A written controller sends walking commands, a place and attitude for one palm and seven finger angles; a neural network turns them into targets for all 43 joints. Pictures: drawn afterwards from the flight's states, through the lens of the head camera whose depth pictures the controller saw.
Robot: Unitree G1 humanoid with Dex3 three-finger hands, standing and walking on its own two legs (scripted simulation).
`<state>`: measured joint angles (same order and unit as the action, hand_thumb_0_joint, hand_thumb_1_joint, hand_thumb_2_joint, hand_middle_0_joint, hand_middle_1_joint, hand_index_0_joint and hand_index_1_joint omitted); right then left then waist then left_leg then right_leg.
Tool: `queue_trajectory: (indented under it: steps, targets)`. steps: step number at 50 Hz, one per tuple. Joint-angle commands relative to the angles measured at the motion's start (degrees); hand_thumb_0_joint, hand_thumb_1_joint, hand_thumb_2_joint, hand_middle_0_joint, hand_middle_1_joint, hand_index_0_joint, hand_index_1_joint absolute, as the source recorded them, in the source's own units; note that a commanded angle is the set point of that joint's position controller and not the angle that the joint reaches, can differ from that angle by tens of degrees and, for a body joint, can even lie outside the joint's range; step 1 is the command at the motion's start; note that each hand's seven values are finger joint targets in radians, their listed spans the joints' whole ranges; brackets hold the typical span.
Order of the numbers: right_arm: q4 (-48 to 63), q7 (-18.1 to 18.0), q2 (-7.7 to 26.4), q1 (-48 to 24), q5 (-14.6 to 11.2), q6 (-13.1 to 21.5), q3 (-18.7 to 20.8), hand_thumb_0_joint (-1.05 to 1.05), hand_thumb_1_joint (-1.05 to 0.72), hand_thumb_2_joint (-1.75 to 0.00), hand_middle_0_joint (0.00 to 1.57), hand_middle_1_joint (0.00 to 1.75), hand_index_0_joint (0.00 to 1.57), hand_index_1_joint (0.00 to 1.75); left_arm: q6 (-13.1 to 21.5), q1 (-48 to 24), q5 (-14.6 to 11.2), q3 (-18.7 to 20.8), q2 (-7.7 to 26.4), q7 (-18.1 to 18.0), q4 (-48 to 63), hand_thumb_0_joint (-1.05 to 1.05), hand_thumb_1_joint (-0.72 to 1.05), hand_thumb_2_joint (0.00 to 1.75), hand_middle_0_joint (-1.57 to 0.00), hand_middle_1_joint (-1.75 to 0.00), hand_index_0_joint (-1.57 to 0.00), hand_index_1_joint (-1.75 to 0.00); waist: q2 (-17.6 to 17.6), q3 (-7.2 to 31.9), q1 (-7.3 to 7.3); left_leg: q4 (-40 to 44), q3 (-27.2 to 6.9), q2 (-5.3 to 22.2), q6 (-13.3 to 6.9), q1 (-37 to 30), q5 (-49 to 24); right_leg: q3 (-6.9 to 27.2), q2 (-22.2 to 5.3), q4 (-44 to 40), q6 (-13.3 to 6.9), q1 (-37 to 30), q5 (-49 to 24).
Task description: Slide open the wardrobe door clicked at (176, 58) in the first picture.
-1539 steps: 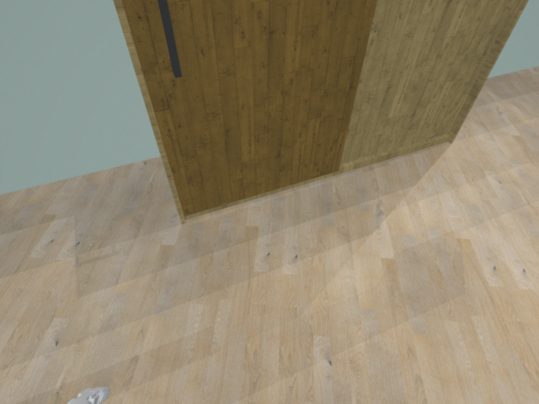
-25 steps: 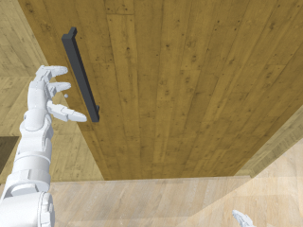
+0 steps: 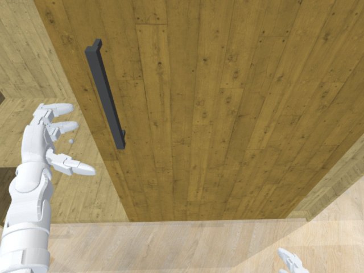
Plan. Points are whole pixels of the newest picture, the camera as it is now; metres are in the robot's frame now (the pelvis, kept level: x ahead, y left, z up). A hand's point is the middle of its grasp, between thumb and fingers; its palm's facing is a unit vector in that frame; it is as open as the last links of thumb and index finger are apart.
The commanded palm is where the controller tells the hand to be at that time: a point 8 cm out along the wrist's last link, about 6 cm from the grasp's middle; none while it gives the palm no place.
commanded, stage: slip the hand off the handle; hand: left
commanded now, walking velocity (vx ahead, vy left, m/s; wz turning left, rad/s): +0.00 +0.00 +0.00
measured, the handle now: (111, 102) +0.46 +0.21 +0.13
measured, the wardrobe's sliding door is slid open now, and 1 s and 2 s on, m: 0.68 0.68 0.68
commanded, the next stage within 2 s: draw the hand back to the body in 0.32 s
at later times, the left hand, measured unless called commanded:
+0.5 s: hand (62, 170) +0.26 +0.24 +0.14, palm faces +0.26 -0.96 -0.09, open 14.6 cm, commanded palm +0.23 +0.28 +0.14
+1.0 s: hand (45, 191) +0.21 +0.24 +0.15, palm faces +0.22 -0.97 -0.13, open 14.4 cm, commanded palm +0.17 +0.29 +0.16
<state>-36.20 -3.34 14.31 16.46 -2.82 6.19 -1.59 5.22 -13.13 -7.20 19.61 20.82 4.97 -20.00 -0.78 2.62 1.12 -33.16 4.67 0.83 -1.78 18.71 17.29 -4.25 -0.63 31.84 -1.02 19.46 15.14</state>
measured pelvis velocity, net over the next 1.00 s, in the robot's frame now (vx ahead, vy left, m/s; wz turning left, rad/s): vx -0.02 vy -0.02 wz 0.04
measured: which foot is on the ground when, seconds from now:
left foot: down 0.00-1.00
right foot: down 0.00-1.00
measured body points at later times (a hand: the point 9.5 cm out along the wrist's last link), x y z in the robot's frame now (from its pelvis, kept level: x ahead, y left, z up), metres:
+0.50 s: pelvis -0.01 -0.02 +0.00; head -0.03 -0.04 +0.45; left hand +0.24 +0.29 +0.14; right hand +0.18 -0.24 -0.08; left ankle +0.00 +0.10 -0.73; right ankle +0.01 -0.11 -0.73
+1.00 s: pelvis -0.02 -0.02 +0.00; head -0.05 -0.03 +0.45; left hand +0.19 +0.29 +0.16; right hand +0.19 -0.24 -0.06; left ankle +0.00 +0.10 -0.73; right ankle +0.01 -0.11 -0.73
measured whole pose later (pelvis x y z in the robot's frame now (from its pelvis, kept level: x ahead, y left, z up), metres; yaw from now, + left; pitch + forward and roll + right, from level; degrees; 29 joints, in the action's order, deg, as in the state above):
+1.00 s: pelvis -0.02 -0.02 +0.00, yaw +2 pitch -4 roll -1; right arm -36.5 -6.3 15.1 13.2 -3.0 15.8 -3.0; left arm -2.9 8.6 -15.7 19.6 20.0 13.2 6.6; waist -2.7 1.2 4.4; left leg -31.3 1.8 1.2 -0.6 12.0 15.5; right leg -6.9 0.0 29.0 -2.2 11.3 14.1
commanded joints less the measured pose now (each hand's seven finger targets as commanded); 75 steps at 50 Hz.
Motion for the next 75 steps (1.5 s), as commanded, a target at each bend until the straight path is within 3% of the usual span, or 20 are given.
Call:
queue_trajectory:
  steps: [1, 7, 12, 15, 22, 23, 26, 28, 31, 36, 41, 47, 48, 49, 50, 55, 61, 65, 70, 75]
  targets:
    - [8.3, -0.9, 8.1, -5.0, 0.0, 4.2, 2.9, 0.00, -0.90, -0.90, 0.20, 0.30, 0.20, 0.30, 4.8, -16.4, -2.0, 0.0, 11.2, 0.6, 19.2, 0.00, -0.55, 0.20, -0.25, -1.15, -0.25, -1.15, -4.2, 14.8, -0.21, 4.2, -6.2, 0.7, 0.4, -9.2, -16.3, 1.5, 2.0, -3.0, -0.7, -3.7, -10.7]
    - [8.5, -2.0, 7.9, -7.6, -1.0, 4.7, 2.0, 0.00, -0.90, -0.90, 0.20, 0.30, 0.20, 0.30, -1.5, -11.2, -3.3, -0.4, 9.9, 1.4, 17.0, 0.00, -0.55, 0.20, -0.25, -1.15, -0.25, -1.15, -0.6, 7.3, 0.64, 6.7, -6.0, -0.1, 0.0, -4.3, -5.7, 1.4, 1.1, -5.4, -0.5, -3.3, -4.2]
    - [9.2, -1.9, 7.2, -8.8, -0.3, 5.3, 1.7, 0.00, -0.90, -0.90, 0.20, 0.30, 0.20, 0.30, -0.3, -8.7, -2.8, 3.2, 13.1, -0.3, 25.0, 0.00, -0.55, 0.20, -0.25, -1.15, -0.25, -1.15, -1.5, 10.0, 1.62, 6.0, -5.1, -0.6, -0.3, -5.7, -8.9, 2.1, 1.0, -5.3, -0.4, -6.2, -6.7]
    - [9.8, -1.4, 6.4, -9.2, 0.0, 6.1, 1.5, 0.00, -0.90, -0.90, 0.20, 0.30, 0.20, 0.30, 1.7, -2.8, -3.1, 2.9, 11.4, -0.2, 29.4, 0.00, -0.55, 0.20, -0.25, -1.15, -0.25, -1.15, -3.3, 11.7, 2.60, 5.5, -4.6, -0.8, 0.0, -6.8, -11.9, 1.9, 1.2, -4.4, -0.6, -7.8, -10.0]
    - [8.1, -2.8, 6.9, -9.9, -0.6, 7.1, 1.1, 0.00, -0.90, -0.90, 0.20, 0.30, 0.20, 0.30, -0.4, -6.7, -4.5, 0.5, 10.2, 1.5, 25.8, 0.00, -0.55, 0.20, -0.25, -1.15, -0.25, -1.15, -1.1, 3.5, -0.19, 6.0, -4.6, -0.9, -0.5, -3.9, -3.4, 3.0, 0.6, -7.8, 0.3, -3.6, -1.0]
    - [7.5, -3.8, 8.3, -9.9, -1.3, 7.9, 0.5, 0.00, -0.90, -0.90, 0.20, 0.30, 0.20, 0.30, -1.3, -10.1, -12.0, 0.8, 9.0, 8.3, 23.2, 0.00, -0.55, 0.20, -0.25, -1.15, -0.25, -1.15, 0.9, 6.1, -2.01, 6.0, -4.5, -1.1, -0.7, -4.9, -2.0, 4.3, 0.3, -8.9, 0.3, -7.5, -0.7]
    - [8.3, -5.5, 8.1, -11.0, -1.6, 9.3, 0.1, 0.00, -0.90, -0.90, 0.20, 0.30, 0.20, 0.30, -2.9, -10.0, -14.7, 5.5, 16.0, 16.6, 22.5, 0.00, -0.55, 0.20, -0.25, -1.15, -0.25, -1.15, -2.0, 9.6, 0.64, 5.2, -5.0, -1.1, -0.9, -5.3, -4.7, 5.8, -0.6, -8.2, 0.0, -11.4, -3.8]
    - [8.9, -5.2, 7.3, -10.8, -1.5, 10.2, 0.0, 0.00, -0.90, -0.90, 0.20, 0.30, 0.20, 0.30, -3.4, -8.2, -13.8, 5.8, 16.2, 17.5, 23.3, 0.00, -0.55, 0.20, -0.25, -1.15, -0.25, -1.15, -4.2, 9.3, 1.67, 5.6, -5.4, -1.1, -0.7, -5.7, -7.2, 4.9, -0.6, -7.4, -0.2, -11.0, -6.8]
    - [9.7, -3.6, 7.5, -10.2, -1.0, 10.8, 0.6, 0.00, -0.90, -0.90, 0.20, 0.30, 0.20, 0.30, -3.8, 1.4, -14.3, 12.0, 18.9, 15.7, 22.1, 0.00, -0.55, 0.20, -0.25, -1.15, -0.25, -1.15, -0.9, 9.3, 4.12, 5.0, -5.4, -0.8, -0.3, -4.0, -10.3, 5.0, -0.9, -6.5, 0.0, -12.5, -10.0]
    - [11.5, -2.0, 7.5, -10.8, -1.6, 10.7, 0.9, 0.00, -0.90, -0.90, 0.20, 0.30, 0.20, 0.30, -5.9, 8.8, -16.1, 11.3, 14.2, 15.6, 25.7, 0.00, -0.55, 0.20, -0.25, -1.15, -0.25, -1.15, 0.5, 6.6, 3.99, 4.7, -4.1, -0.6, 0.0, -3.6, -10.2, 5.1, -1.1, -6.5, 0.9, -10.6, -10.9]
    - [12.0, -2.7, 7.5, -10.8, -1.7, 12.0, 0.9, 0.00, -0.90, -0.90, 0.20, 0.30, 0.20, 0.30, -6.7, 4.7, -15.0, 5.6, 11.1, 15.1, 35.3, 0.00, -0.55, 0.20, -0.25, -1.15, -0.25, -1.15, -2.0, 3.6, 1.94, 5.4, -4.6, -0.5, -0.8, -6.2, -7.2, 4.0, 0.2, -7.9, 0.6, -6.4, -5.0]
    - [10.0, -4.0, 7.3, -10.3, -1.3, 13.6, 0.7, 0.00, -0.90, -0.90, 0.20, 0.30, 0.20, 0.30, -4.8, 3.4, -13.7, 7.6, 14.1, 12.4, 40.3, 0.00, -0.37, 0.29, -0.24, -1.04, -0.24, -1.04, -3.5, 3.9, 1.86, 7.5, -6.2, -0.7, -0.6, -7.7, -3.9, 2.9, 0.6, -9.8, 0.1, -6.6, 0.8]
    - [8.6, -3.3, 7.1, -12.0, 1.4, 12.8, 1.3, 0.00, -0.90, -0.90, 0.20, 0.30, 0.20, 0.30, -2.1, 3.5, -5.1, 9.7, 20.6, 1.8, 43.3, 0.00, -0.33, 0.31, -0.24, -1.02, -0.24, -1.02, -2.1, -1.3, 3.27, 8.1, -5.7, -1.2, -0.3, -4.1, -1.9, 5.7, -1.0, -14.6, 0.2, -5.9, 4.8]
    - [8.0, -3.0, 6.4, -12.6, 1.5, 12.5, 1.2, 0.00, -0.90, -0.90, 0.20, 0.30, 0.20, 0.30, -1.6, 8.8, -4.4, 5.6, 12.4, -2.2, 39.3, 0.00, -0.30, 0.32, -0.24, -1.00, -0.24, -1.00, -1.3, -4.2, 2.19, 8.3, -5.2, -1.1, 0.1, -4.2, -0.2, 5.0, -1.7, -15.5, 0.2, -4.6, 7.6]
    - [8.1, -2.7, 6.2, -12.4, 1.4, 12.1, 1.1, 0.00, -0.90, -0.90, 0.20, 0.30, 0.20, 0.30, -1.4, 12.9, -4.1, 3.4, 9.0, -3.8, 37.9, 0.00, -0.26, 0.34, -0.24, -0.98, -0.24, -0.98, 0.8, -4.7, 2.22, 8.7, -5.5, -0.9, 0.1, -4.7, 1.5, 4.5, -1.8, -15.1, 0.4, -4.4, 9.0]
    - [7.3, -1.8, 5.5, -12.3, 2.0, 9.6, 1.4, 0.00, -0.90, -0.90, 0.20, 0.30, 0.20, 0.30, 2.1, 19.3, -0.3, 3.0, 9.2, -8.9, 45.0, 0.00, -0.08, 0.43, -0.23, -0.87, -0.23, -0.87, -6.5, 3.1, 3.06, 12.1, -5.0, -0.4, 0.1, -9.6, -2.3, 3.2, -1.2, -12.4, -0.2, -11.5, 0.7]
    - [7.2, -1.7, 6.0, -12.5, 2.9, 8.1, 1.9, 0.00, -0.90, -0.90, 0.20, 0.30, 0.20, 0.30, 3.2, 23.7, 1.7, 4.7, 11.1, -11.3, 49.9, 0.00, 0.14, 0.53, -0.23, -0.75, -0.23, -0.75, 0.8, 3.3, 3.16, 13.5, -5.5, 0.1, -0.2, -11.2, -9.5, 2.3, -0.1, -12.4, -0.1, -14.9, -7.0]
    - [6.9, -1.5, 5.5, -12.6, 2.8, 6.9, 1.9, 0.00, -0.90, -0.90, 0.20, 0.30, 0.20, 0.30, 3.3, 24.8, 2.6, 3.2, 8.9, -11.5, 51.4, 0.00, 0.28, 0.60, -0.22, -0.66, -0.22, -0.66, -4.7, 0.9, 2.91, 14.1, -5.6, 0.1, 0.5, -12.1, -12.0, 2.0, -0.1, -12.1, -0.4, -14.6, -8.6]
    - [7.3, -0.9, 5.4, -12.4, 3.0, 5.8, 2.3, 0.00, -0.90, -0.90, 0.20, 0.30, 0.20, 0.30, 3.0, 29.7, 2.7, 4.0, 8.5, -11.4, 51.9, 0.00, 0.47, 0.69, -0.22, -0.55, -0.22, -0.55, -1.9, 0.6, 3.45, 14.2, -5.9, 0.7, 1.1, -12.8, -16.4, 1.6, 0.2, -11.7, -0.4, -15.6, -11.0]
    - [8.0, -0.3, 5.2, -12.1, 3.2, 5.0, 2.6, 0.00, -0.90, -0.90, 0.20, 0.30, 0.20, 0.30, 3.2, 33.2, 2.7, 5.5, 9.2, -11.3, 55.4, 0.00, 0.65, 0.78, -0.21, -0.45, -0.21, -0.45, -3.5, 1.8, 3.83, 13.5, -5.8, 1.0, 1.9, -13.5, -22.0, 1.7, 0.2, -11.4, -0.4, -16.8, -13.9]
